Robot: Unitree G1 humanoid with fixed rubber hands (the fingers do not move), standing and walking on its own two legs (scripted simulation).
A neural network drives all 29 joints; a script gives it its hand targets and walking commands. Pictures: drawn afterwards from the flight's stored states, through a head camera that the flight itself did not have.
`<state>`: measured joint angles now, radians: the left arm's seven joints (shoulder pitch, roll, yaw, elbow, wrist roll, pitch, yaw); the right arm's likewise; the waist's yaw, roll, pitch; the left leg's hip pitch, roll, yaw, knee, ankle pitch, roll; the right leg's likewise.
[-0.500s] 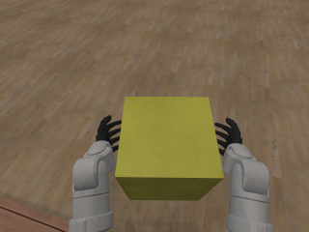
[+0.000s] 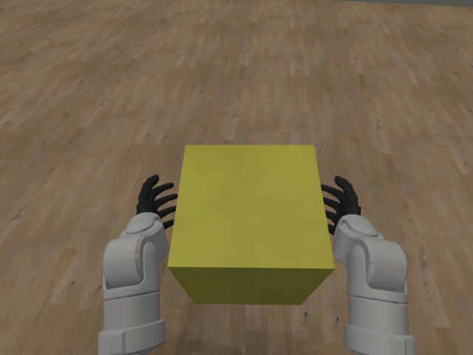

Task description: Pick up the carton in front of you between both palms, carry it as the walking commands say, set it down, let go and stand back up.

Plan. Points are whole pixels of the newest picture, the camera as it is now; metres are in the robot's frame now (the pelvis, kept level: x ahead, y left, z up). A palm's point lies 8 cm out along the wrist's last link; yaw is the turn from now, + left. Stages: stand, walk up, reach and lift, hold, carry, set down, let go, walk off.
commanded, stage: carry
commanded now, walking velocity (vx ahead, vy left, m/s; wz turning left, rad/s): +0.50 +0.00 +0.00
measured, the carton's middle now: (248, 232) +0.34 -0.01 +0.02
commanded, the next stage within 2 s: none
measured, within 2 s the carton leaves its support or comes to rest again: neither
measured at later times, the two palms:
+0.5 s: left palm (166, 107) +0.62 +0.15 +0.10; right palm (298, 97) +0.66 -0.15 +0.10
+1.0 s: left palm (163, 56) +0.87 +0.19 +0.10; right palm (270, 56) +0.86 -0.11 +0.10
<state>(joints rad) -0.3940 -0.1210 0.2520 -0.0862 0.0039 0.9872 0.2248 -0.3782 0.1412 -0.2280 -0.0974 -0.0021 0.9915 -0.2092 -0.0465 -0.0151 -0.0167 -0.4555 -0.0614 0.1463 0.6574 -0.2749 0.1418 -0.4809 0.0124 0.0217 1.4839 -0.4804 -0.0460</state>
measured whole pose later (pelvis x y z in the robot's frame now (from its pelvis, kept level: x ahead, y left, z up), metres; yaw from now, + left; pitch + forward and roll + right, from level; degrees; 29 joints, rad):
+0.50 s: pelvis +0.33 -0.03 +0.03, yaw +4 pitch +5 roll +2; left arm -0.25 -0.15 0.20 -0.16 -0.01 0.87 0.17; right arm -0.26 0.15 -0.20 -0.15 -0.01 0.87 -0.19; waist 0.03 -0.03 0.00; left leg -0.48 0.01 0.05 1.05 -0.35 0.01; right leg -0.32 0.01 -0.16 0.36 -0.14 -0.10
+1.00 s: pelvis +0.65 +0.05 +0.03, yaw -1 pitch +4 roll -1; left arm 0.12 -0.14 0.04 -0.46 0.03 1.12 0.13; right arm 0.12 0.14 -0.04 -0.46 -0.01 1.11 -0.15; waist -0.04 0.00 -0.13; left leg -0.24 0.03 0.22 0.35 -0.19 0.06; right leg -0.49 -0.09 -0.08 1.03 -0.29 0.00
